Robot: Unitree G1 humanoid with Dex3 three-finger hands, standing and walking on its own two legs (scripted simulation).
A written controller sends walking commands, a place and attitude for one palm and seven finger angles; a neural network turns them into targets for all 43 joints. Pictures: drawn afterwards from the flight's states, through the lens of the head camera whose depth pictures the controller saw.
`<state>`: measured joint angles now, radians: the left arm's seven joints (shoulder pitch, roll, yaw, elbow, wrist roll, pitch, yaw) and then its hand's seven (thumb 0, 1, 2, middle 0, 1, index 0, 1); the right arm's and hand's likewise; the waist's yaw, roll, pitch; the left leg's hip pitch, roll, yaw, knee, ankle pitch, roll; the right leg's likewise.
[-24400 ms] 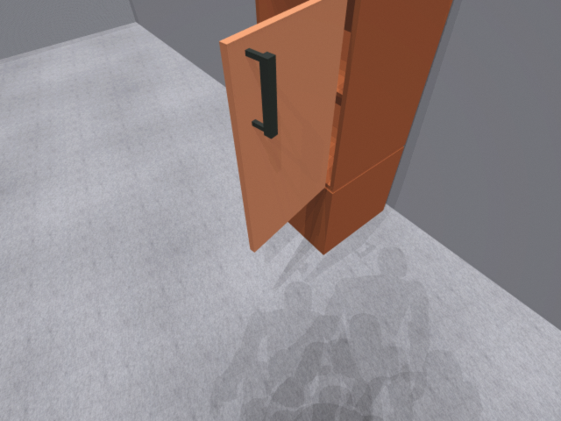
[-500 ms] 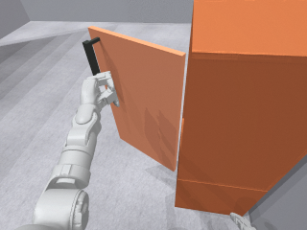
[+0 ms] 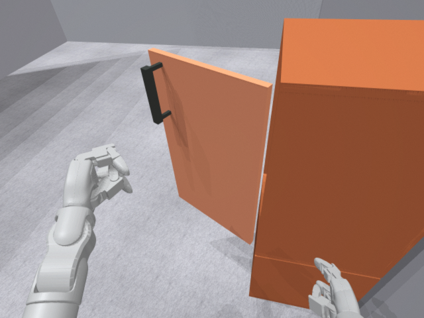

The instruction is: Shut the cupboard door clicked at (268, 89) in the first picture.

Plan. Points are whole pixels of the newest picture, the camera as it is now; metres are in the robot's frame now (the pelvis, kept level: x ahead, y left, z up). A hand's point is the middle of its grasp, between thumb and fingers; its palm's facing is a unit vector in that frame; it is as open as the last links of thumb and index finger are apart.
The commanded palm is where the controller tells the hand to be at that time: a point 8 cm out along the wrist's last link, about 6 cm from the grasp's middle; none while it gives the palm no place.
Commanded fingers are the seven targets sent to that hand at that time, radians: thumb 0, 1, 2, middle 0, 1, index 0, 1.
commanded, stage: draw the hand back to the body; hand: left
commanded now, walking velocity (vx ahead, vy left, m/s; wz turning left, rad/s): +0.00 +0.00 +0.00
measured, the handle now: (158, 93) +0.61 +0.20 +0.15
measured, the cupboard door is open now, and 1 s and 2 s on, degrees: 63 63 63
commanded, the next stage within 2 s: step back with the hand held close in 0.92 s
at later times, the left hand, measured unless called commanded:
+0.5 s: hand (50, 220) +0.21 +0.27 +0.16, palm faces +0.41 -0.83 -0.39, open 5.8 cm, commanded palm +0.16 +0.31 +0.17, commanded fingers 0.00 0.90 0.90 -0.23 -0.33 -0.23 -0.33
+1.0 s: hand (43, 220) +0.21 +0.27 +0.16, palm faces +0.45 -0.80 -0.41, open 7.4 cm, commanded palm +0.16 +0.31 +0.18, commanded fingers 0.00 0.90 0.90 -0.20 -0.30 -0.20 -0.30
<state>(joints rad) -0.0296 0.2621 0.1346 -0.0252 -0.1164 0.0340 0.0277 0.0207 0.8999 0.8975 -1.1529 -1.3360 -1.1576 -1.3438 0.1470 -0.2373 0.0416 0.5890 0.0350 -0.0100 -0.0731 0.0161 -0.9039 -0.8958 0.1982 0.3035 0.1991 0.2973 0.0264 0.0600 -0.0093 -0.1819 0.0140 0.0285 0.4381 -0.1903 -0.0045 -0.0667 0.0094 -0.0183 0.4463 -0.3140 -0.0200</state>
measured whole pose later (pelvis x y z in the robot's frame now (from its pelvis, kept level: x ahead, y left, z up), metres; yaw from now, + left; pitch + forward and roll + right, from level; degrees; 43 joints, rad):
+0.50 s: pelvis +0.01 +0.01 +0.00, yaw +0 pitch -4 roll +0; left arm 0.42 0.34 0.32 -0.31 -0.09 -0.07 0.08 0.02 0.89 0.90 -0.50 -0.61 -0.50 -0.62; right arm 0.20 -0.23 0.02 0.63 0.02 -0.01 -0.08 0.02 -0.90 -0.90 0.20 0.30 0.20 0.30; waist 0.05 0.08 0.01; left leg -0.13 0.00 0.04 0.40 -0.20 0.01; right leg 0.00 0.00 -0.01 0.37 -0.30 -0.01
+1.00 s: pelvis +0.02 +0.01 +0.00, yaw +0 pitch -4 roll +0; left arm 0.46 0.35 0.34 -0.36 -0.09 -0.07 0.09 0.02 0.89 0.90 -0.21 -0.30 -0.22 -0.31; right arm 0.18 -0.21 0.02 0.61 0.01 -0.04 -0.08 0.02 -0.90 -0.90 0.20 0.30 0.20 0.30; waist 0.07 0.07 0.00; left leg -0.13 0.01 0.03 0.40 -0.21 0.00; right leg 0.01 0.00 -0.01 0.37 -0.31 -0.01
